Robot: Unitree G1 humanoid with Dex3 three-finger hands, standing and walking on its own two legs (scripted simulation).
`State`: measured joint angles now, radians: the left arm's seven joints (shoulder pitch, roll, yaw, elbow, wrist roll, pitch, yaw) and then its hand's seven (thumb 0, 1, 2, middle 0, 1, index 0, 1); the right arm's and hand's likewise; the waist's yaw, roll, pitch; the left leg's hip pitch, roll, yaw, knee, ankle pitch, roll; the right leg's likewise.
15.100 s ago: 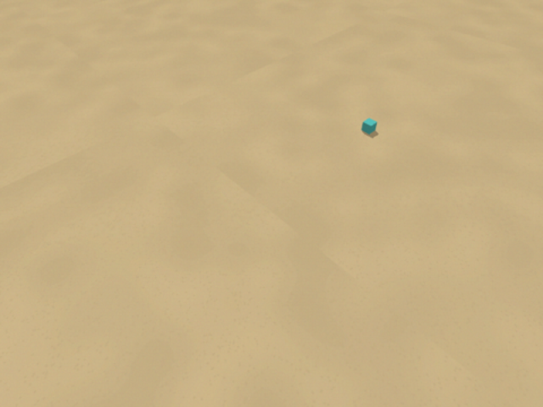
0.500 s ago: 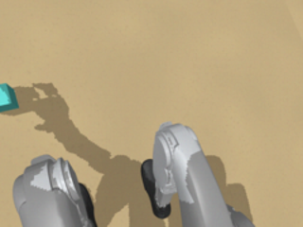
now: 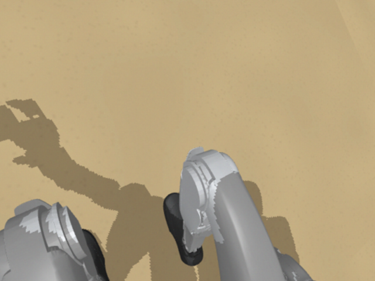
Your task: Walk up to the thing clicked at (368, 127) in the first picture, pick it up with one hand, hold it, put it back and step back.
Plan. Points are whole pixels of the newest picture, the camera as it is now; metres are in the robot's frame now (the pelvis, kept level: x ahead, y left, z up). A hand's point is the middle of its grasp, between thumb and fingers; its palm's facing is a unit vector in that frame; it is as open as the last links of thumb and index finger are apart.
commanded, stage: rest palm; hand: left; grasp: from above
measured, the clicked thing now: out of the picture +0.49 +0.34 -0.28
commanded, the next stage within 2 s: close in 1.26 s
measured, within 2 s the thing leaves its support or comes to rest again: neither
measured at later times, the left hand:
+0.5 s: hand out of the picture +0.48 +0.33 -0.23, palm faces -0.47 -0.11 -0.88, open 14.2 cm
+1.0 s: hand out of the picture +0.47 +0.33 -0.25, palm faces -0.47 -0.12 -0.88, open 14.0 cm
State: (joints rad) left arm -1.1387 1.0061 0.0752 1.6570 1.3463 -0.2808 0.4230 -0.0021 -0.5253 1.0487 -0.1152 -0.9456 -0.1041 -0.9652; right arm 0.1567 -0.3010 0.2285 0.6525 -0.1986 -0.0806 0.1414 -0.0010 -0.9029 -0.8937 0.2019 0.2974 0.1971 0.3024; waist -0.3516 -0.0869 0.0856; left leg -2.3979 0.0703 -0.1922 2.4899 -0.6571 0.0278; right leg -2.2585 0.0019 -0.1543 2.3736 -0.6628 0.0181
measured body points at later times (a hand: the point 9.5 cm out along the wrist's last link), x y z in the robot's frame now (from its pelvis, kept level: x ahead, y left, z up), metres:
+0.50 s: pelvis +0.01 +0.00 -0.01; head +0.28 +0.11 +0.33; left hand +0.50 +0.33 -0.18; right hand +0.06 -0.25 -0.07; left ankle +0.07 +0.13 -0.27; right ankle +0.11 -0.12 -0.27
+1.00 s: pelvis +0.01 +0.00 -0.01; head +0.29 +0.13 +0.32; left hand +0.49 +0.33 -0.20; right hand +0.06 -0.25 -0.06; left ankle +0.07 +0.13 -0.27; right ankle +0.11 -0.12 -0.27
